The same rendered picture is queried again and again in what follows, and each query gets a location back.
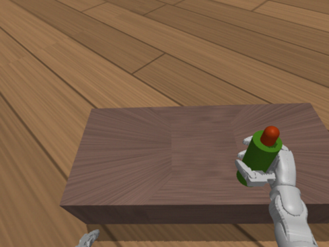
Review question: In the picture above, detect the left robot hand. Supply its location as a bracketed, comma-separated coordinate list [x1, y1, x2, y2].
[75, 230, 100, 247]

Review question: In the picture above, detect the right robot hand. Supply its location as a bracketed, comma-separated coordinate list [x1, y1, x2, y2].
[235, 136, 296, 189]

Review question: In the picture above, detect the right robot arm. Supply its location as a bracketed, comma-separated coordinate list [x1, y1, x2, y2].
[269, 185, 318, 247]

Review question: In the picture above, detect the bottle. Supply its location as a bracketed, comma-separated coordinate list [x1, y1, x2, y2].
[236, 126, 282, 187]

